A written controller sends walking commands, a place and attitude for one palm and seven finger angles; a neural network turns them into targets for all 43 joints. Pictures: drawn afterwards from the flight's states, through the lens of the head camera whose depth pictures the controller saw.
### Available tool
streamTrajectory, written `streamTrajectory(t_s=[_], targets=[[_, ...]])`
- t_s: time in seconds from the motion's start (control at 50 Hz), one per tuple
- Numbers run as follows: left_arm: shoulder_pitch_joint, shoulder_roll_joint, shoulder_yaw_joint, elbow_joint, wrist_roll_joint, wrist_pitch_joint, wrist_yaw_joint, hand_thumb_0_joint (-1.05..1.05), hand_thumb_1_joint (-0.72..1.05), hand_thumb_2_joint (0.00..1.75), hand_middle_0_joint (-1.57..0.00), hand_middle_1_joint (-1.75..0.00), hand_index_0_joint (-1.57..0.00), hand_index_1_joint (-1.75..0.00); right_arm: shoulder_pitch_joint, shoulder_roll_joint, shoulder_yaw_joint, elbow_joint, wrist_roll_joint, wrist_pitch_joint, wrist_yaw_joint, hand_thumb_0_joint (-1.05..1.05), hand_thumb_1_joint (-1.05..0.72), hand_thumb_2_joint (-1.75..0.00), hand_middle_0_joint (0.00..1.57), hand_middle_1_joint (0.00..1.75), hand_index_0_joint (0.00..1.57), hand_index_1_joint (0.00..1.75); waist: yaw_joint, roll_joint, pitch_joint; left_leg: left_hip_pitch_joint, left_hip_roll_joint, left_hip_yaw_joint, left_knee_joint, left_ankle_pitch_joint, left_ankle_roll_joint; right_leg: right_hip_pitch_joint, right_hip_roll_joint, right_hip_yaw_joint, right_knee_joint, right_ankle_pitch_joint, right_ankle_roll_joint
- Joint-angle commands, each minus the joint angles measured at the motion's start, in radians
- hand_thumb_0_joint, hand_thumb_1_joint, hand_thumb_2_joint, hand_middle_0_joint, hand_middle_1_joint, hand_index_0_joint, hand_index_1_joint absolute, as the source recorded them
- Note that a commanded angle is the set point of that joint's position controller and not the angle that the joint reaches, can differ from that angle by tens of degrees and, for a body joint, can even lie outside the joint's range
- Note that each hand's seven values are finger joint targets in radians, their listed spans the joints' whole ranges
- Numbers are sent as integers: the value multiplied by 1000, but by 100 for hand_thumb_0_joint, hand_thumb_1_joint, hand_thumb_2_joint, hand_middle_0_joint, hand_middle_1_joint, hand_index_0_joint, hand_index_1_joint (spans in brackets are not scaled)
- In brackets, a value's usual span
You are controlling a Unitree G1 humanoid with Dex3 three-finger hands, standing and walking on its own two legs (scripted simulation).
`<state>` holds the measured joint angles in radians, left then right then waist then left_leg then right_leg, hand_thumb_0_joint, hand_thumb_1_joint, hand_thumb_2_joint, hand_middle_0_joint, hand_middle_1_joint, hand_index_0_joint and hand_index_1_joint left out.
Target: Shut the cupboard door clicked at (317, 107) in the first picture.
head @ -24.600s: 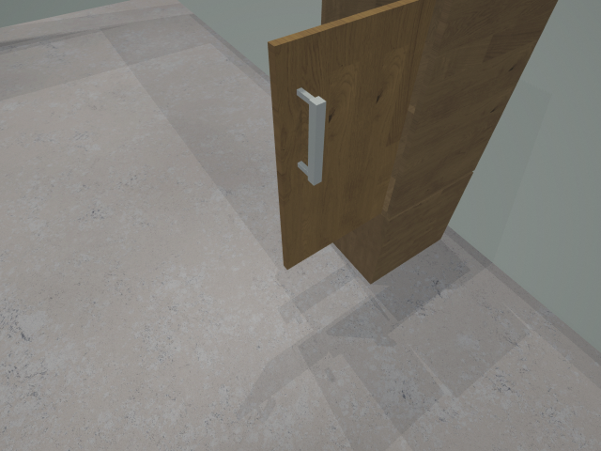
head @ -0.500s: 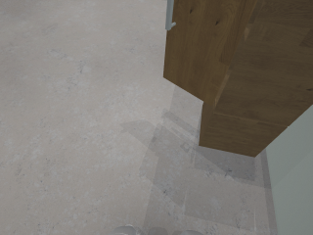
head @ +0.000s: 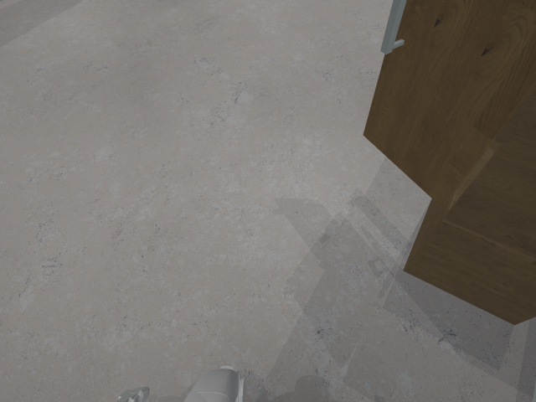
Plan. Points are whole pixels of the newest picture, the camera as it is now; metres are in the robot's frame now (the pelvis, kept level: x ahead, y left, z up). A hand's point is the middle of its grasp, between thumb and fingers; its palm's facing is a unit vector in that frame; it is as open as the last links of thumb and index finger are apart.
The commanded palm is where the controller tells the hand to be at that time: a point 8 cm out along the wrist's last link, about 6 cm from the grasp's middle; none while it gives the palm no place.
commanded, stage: walk to a spot facing it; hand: left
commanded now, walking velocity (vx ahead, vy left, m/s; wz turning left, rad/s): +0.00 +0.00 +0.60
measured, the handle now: (402, 12) +0.87 -0.29 +0.08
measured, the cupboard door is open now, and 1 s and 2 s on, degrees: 62 62 62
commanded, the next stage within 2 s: turn to face it in 1.62 s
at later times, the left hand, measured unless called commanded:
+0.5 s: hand out of the picture +0.07 +0.22 -0.15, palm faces +0.32 -0.89 -0.31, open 7.4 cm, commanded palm none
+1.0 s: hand out of the picture +0.02 +0.22 -0.19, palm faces +0.63 -0.75 -0.21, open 7.4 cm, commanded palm none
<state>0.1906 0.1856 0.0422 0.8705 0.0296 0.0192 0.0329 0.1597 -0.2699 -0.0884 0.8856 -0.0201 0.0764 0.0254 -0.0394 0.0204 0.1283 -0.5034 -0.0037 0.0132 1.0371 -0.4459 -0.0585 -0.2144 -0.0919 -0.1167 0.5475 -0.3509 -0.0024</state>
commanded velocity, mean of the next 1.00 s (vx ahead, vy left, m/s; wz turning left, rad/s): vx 0.21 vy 0.00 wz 0.60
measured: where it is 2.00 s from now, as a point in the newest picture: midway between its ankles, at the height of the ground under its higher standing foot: (212, 315)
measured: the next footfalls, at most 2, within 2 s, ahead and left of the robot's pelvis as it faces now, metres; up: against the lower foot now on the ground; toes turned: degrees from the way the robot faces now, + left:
left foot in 0.14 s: +0.04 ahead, +0.14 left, +0.00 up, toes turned +11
right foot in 0.46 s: +0.12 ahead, -0.13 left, +0.00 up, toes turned +14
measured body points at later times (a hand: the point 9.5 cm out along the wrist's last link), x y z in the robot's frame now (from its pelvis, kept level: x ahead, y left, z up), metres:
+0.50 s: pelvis +0.05 -0.03 -0.02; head +0.09 -0.03 +0.43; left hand +0.05 +0.26 -0.13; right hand +0.20 -0.25 -0.17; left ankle +0.00 +0.12 -0.72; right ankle +0.08 -0.14 -0.74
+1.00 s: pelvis +0.16 +0.08 -0.02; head +0.21 +0.13 +0.42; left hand -0.01 +0.26 -0.17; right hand +0.42 -0.04 -0.14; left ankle +0.14 +0.15 -0.74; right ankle +0.14 -0.10 -0.64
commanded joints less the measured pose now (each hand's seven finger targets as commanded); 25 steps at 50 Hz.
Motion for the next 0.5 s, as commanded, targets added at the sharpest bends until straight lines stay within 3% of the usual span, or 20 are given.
streamTrajectory(t_s=[0.0,0.02,0.06,0.08,0.1,0.12,0.14,0.16,0.2,0.24,0.28,0.36,0.38,0.4,0.42,0.44,0.46,0.48], targets=[[114,244,70,-47,2,-23,13,0,90,90,-20,-30,-20,-30,-98,-17,16,-105,7,-27,9,0,-90,-90,20,30,20,30,85,-227,-150,-12,4,82,-224,0,9,254,-227,70,-48,834,-101],[122,247,75,-44,3,-22,12,0,90,90,-20,-30,-20,-30,-101,-19,17,-109,7,-29,8,0,-90,-90,20,30,20,30,89,-245,-153,16,3,86,-269,5,17,247,-237,72,-36,836,-102],[111,249,77,-45,1,-22,9,0,90,90,-20,-30,-20,-30,-57,-30,15,-101,7,-35,6,0,-90,-90,20,30,20,30,62,-232,-175,110,-11,104,-400,76,30,221,-234,44,22,827,-79],[100,253,77,-44,-4,-24,6,0,90,90,-20,-30,-20,-30,-11,-52,11,-89,5,-38,6,0,-90,-90,20,30,20,30,35,-217,-195,206,-18,103,-499,163,39,185,-219,9,94,813,-51],[95,242,74,-53,-12,-23,3,0,90,90,-20,-30,-20,-30,68,-98,-2,-68,-1,-47,4,0,-90,-90,20,30,20,30,-11,-112,-247,407,28,51,-590,407,61,52,-200,-29,242,688,-8],[91,172,61,-89,-21,-19,-4,0,90,90,-20,-30,-20,-30,139,-212,-32,-55,-9,-55,-5,0,-90,-90,20,30,20,30,-50,198,-307,637,301,-298,-584,826,192,-259,-60,-67,469,84,68],[12,136,35,-128,-17,-12,-2,0,90,90,-20,-30,-20,-30,208,-260,-42,-33,2,-45,-16,0,-90,-90,20,30,20,30,-84,279,-318,657,428,-423,-594,1181,314,-374,-7,26,606,-339,77],[-14,162,42,-141,-10,-2,3,0,90,90,-20,-30,-20,-30,194,-237,-33,-25,-2,-37,-20,0,-90,-90,20,30,20,30,-71,161,-276,575,417,-323,-595,969,321,-350,-37,90,631,-311,60],[-51,161,49,-111,-9,7,0,0,90,90,-20,-30,-20,-30,97,-194,-20,-59,-9,-43,-39,0,-90,-90,20,30,20,30,-46,192,-217,458,318,-309,-618,790,270,-363,-37,111,632,-200,72],[-25,159,52,-100,-11,14,-11,0,90,90,-20,-30,-20,-30,21,-173,-10,-82,-10,-42,-40,0,-90,-90,20,30,20,30,-7,152,-160,364,251,-246,-640,640,228,-317,-17,104,578,-123,73],[-6,149,49,-92,-12,14,-21,0,90,90,-20,-30,-20,-30,5,-179,-11,-89,-11,-43,-38,0,-90,-90,20,30,20,30,6,131,-170,336,218,-244,-655,481,215,-272,3,92,468,-109,75],[35,136,46,-82,-7,2,-36,0,90,90,-20,-30,-20,-30,-26,-187,-18,-93,-18,-36,-28,0,-90,-90,20,30,20,30,26,171,-136,185,172,-301,-690,9,192,-116,66,30,199,-79,67],[86,150,49,-68,-5,-4,-41,0,90,90,-20,-30,-20,-30,-46,-188,-19,-96,-14,-34,-26,0,-90,-90,20,30,20,30,55,161,-134,117,151,-302,-668,-91,178,-23,89,13,123,-37,67],[163,161,58,-43,-2,-12,-43,0,90,90,-20,-30,-20,-30,-77,-169,-19,-104,-10,-34,-25,0,-90,-90,20,30,20,30,96,109,-133,-8,110,-278,-607,-179,158,123,95,4,25,1,68],[254,208,70,-25,10,-25,-38,0,90,90,-20,-30,-20,-30,-92,-117,-11,-117,-2,-37,-22,0,-90,-90,20,30,20,30,144,-65,-135,-151,3,-187,-403,-218,112,252,-7,126,-152,-135,46],[284,304,80,-30,22,-36,-22,0,90,90,-20,-30,-20,-30,-84,-19,8,-141,8,-47,-18,0,-90,-90,20,30,20,30,170,-402,-127,-315,-103,-42,-36,-219,49,282,-315,535,-362,-375,-47],[225,297,68,-47,2,-33,-15,0,90,90,-20,-30,-20,-30,-120,-71,-3,-153,-6,-45,-12,0,-90,-90,20,30,20,30,136,-322,-38,-303,-29,-117,172,-157,56,83,-394,636,-442,-485,-94],[139,280,73,-74,0,-36,-11,0,90,90,-20,-30,-20,-30,-93,-79,-9,-151,-8,-36,-1,0,-90,-90,20,30,20,30,78,-194,-15,-278,7,-128,244,-73,53,-3,-407,600,-468,-504,-114]])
